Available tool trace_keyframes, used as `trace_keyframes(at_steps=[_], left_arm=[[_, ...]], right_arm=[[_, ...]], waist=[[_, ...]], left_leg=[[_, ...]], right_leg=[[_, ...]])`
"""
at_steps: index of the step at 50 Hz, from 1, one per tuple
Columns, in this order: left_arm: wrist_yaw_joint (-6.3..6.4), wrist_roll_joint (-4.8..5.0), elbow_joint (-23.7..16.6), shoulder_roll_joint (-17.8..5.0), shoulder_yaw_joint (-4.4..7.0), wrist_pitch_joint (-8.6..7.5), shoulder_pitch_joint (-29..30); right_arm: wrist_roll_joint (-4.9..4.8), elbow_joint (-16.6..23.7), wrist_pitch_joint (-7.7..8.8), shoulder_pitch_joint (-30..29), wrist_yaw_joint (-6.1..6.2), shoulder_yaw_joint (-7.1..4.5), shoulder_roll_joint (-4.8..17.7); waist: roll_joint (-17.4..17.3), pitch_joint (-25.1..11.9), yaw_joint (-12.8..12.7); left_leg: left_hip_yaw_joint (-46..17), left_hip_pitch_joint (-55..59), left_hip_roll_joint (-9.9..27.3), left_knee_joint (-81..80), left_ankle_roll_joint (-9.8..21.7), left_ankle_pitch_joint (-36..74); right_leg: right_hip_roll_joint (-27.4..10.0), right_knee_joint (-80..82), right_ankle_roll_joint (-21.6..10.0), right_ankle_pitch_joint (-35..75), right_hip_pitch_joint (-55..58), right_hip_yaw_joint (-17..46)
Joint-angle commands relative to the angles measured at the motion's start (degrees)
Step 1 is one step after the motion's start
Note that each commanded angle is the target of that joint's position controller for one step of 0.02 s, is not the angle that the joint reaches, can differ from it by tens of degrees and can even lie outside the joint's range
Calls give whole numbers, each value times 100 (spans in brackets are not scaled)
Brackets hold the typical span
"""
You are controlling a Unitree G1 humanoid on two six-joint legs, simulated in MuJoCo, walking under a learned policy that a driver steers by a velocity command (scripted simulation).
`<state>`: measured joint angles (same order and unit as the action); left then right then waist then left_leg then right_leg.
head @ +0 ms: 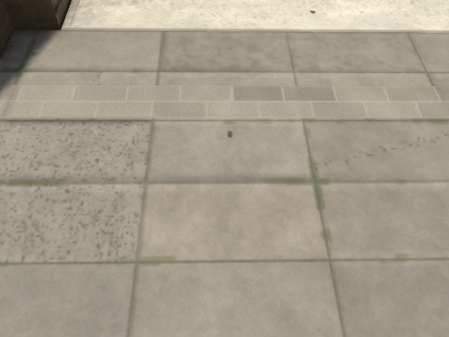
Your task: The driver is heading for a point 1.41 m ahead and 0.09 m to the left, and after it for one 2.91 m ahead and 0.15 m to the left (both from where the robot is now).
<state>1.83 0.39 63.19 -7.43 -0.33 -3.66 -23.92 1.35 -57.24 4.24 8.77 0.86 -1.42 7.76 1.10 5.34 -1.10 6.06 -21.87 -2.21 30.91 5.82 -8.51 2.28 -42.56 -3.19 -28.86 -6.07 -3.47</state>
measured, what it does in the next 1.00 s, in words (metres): walks ahead: right foot, then left foot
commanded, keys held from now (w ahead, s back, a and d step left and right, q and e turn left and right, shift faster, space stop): no key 0.06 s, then w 0.94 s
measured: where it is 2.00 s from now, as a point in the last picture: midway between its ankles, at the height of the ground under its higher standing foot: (229, 236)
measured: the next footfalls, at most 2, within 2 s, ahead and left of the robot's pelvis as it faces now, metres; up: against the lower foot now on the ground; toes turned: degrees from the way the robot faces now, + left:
right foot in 0.38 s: +0.08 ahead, -0.11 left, +0.00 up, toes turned -4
left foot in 0.84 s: +0.40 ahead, +0.09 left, +0.00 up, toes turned +5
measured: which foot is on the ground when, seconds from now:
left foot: down 0.00-0.38, up 0.40-0.82, down 0.84-1.00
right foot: up 0.00-0.36, down 0.38-0.84, up 0.86-1.00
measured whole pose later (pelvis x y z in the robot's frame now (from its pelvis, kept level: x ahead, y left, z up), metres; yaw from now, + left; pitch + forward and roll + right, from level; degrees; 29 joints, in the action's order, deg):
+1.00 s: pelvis +0.33 +0.03 +0.02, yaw -1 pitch +0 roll +0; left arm -0.5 -1.5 58.1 -10.9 3.3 -4.5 -18.3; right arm 1.2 -57.1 4.9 13.4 -0.6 -3.6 11.3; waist 1.7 3.1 -0.8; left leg 7.4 -13.6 -3.4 23.1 5.7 -10.3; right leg -3.3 -66.3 -4.8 -16.3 -24.2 -0.6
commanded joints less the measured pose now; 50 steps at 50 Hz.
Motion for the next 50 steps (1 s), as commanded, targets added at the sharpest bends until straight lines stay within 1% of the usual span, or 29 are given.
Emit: trace_keyframes(at_steps=[1, 2, 3, 5, 8, 11, 14, 17, 18, 19, 20, 21, 22, 23, 25, 27, 32, 35, 37, 39, 40, 41, 42, 43, 44, 45, 46, 48, 50], left_arm=[[28, -133, -38, -424, 125, 210, -666], [-6, -217, -98, -335, 124, 236, -316], [-28, -221, -93, -274, 125, 280, -193], [-62, -241, -7, -206, 106, 332, -396], [-102, -246, -114, -321, 156, 317, -111], [-151, -255, -255, -291, 171, 261, 166], [-175, -234, -290, -276, 189, 206, 102], [-148, -206, -39, -189, 196, 157, -596], [-110, -222, 77, -262, 211, 124, -936], [-47, -276, 128, -548, 253, 64, -1339], [-10, -184, 26, -1114, 389, 49, -1145], [24, -182, -53, -1044, 406, 63, -702], [5, -150, -189, -944, 382, 15, -345], [-25, -130, -236, -864, 376, -41, -255], [-35, -112, -223, -724, 351, -159, -414], [-55, -120, -120, -633, 326, -221, -764], [-74, -168, -78, -616, 290, -272, -1133], [-70, -186, -47, -731, 305, -288, -1239], [-64, -196, -31, -829, 330, -280, -1201], [-59, -186, -46, -955, 362, -267, -988], [-60, -170, -48, -1035, 384, -252, -891], [-65, -136, -75, -1063, 389, -231, -773], [-87, -99, -221, -913, 341, -224, -712], [-164, 115, -364, -192, 215, -214, -1339], [-163, -17, -363, -773, 373, -207, -844], [-179, -58, -572, -793, 402, -214, -274], [-195, -83, -616, -714, 387, -247, -9], [-242, -229, -568, -538, 396, -118, -101], [-298, -256, -583, -438, 404, 4, -103]], right_arm=[[-161, -135, -59, 1142, 27, -113, 688], [-115, -72, -90, 772, 50, -41, 524], [-69, -68, -106, 619, 96, 11, 416], [-36, -198, -167, 850, 93, -90, 664], [-66, -217, -215, 1083, 38, -211, 885], [-63, -196, -229, 1027, 8, -264, 913], [-91, -172, -251, 977, -14, -320, 985], [-163, -88, -320, 726, -18, -379, 1006], [-146, 27, -322, 490, -28, -359, 859], [-151, 214, -295, 274, -64, -258, 449], [-109, 382, -265, 166, -114, -204, 264], [96, 426, -233, 77, -184, -260, 611], [66, 397, -195, 200, -260, -283, 653], [46, 322, -171, 292, -296, -304, 715], [90, 245, -168, 294, -342, -325, 681], [77, 330, -184, 36, -339, -295, 537], [41, 741, -187, -1019, -324, -209, 444], [4, 943, -146, -1422, -334, -159, 455], [3, 1031, -122, -1468, -319, -157, 527], [2, 963, -81, -1036, -266, -208, 637], [-9, 762, -42, -366, -220, -277, 750], [12, 426, 12, 632, -160, -367, 895], [161, 235, 67, 1607, -96, -486, 1288], [234, 165, 58, 2038, -115, -606, 1907], [32, 185, -29, 1672, -148, -584, 1700], [-9, 281, -13, 962, -161, -472, 1364], [-7, 324, 42, 619, -189, -369, 996], [-35, 197, 117, 583, -149, -241, 610], [-45, 52, 195, 915, -106, -204, 599]], waist=[[-558, -1117, 248], [-389, -700, 144], [-400, -429, 13], [-654, -490, -57], [-578, -452, 12], [-602, -312, -27], [-659, -286, -97], [-489, -82, -392], [-138, 100, -511], [924, -2, -588], [1457, 417, -409], [726, 721, -148], [580, 596, 92], [395, 473, 173], [258, 203, 167], [280, 155, 75], [472, 300, -228], [618, 305, -339], [694, 301, -301], [713, 92, -22], [644, -265, 279], [448, -818, 702], [51, -1470, 1062], [-1462, -2312, 775], [-669, -2073, 741], [-511, -1109, 471], [-243, -690, 340], [-392, -398, 8], [-429, -350, -93]], left_leg=[[-2482, 1773, 2308, -1157, 1441, 3166], [-2192, 1214, 2044, -1470, 1180, 2310], [-1827, 779, 1803, -1672, 940, 2010], [-1612, 745, 1422, -1980, 681, 224], [-1980, 793, 1553, -2488, 711, -1915], [-1869, 435, 1540, -2689, 631, -2343], [-1707, 132, 1490, -2669, 589, -2641], [-1424, -608, 1239, -2174, 422, -3218], [-1155, -1113, 983, -1503, 282, -3190], [-527, -1852, 471, 114, 47, -2803], [-81, -2549, -83, 1236, -128, -1841], [-575, -2348, 317, 1738, -108, -1230], [-669, -2192, 368, 1829, -156, -880], [-637, -2105, 399, 1895, -231, -665], [-453, -2028, 417, 2156, -337, -247], [-380, -2207, 473, 2209, -402, 0], [-144, -2219, 526, 1410, -514, 344], [27, -1818, 432, 750, -380, 273], [108, -1482, 362, 428, -203, 40], [215, -568, 116, 128, 21, -200], [267, 253, -82, -76, 135, -147], [259, 1527, -128, -342, 258, 126], [-876, 3026, 928, -416, 480, -603], [-3912, 4532, 2753, -1129, 1269, -1184], [-4437, 3885, 2546, -1681, 1187, -1604], [-3438, 2993, 2340, -1726, 987, -1483], [-2790, 2205, 2082, -1930, 847, -769], [-1882, 1389, 1612, -2128, 585, 34], [-1535, 1282, 1479, -2202, 579, 712]], right_leg=[[-159, -2071, 84, -771, -1265, 494], [-266, -1766, 103, -464, -1239, 565], [-370, -1340, 146, -214, -1047, 588], [-278, -860, 143, -62, -935, 280], [-266, -624, 58, 20, -1223, 137], [-294, -205, -18, 285, -1072, 23], [-216, 421, -111, 409, -634, -138], [-58, 1768, -267, 899, 430, -372], [-236, 2340, -352, 557, 820, -48], [-1415, 3284, -532, -714, 1258, 1591], [-2449, 4167, -856, -1976, 845, 3337], [-2462, 4230, -952, -2046, 112, 3308], [-2217, 4243, -852, -1577, 3, 2963], [-1974, 4221, -725, -876, 172, 2486], [-1633, 4074, -631, 313, 450, 1756], [-1535, 3960, -656, 1006, 656, 1446], [-1426, 3741, -767, 2568, 780, 966], [-1453, 3476, -766, 3579, 922, 750], [-1540, 3253, -729, 4144, 1053, 670], [-1566, 2653, -611, 5574, 1009, 490], [-1497, 1903, -535, 6363, 987, 371], [-1287, 804, -416, 6307, 602, 162], [-1057, -752, -322, 4481, -603, 40], [-24, -2972, -81, 178, -2558, -96], [-144, -3486, -211, 261, -2951, 699], [-469, -3419, -264, 827, -3172, 635], [-655, -3080, -277, 1230, -2954, 610], [-841, -2574, -217, 1392, -2415, 568], [-825, -2322, -140, 1427, -2327, 455]])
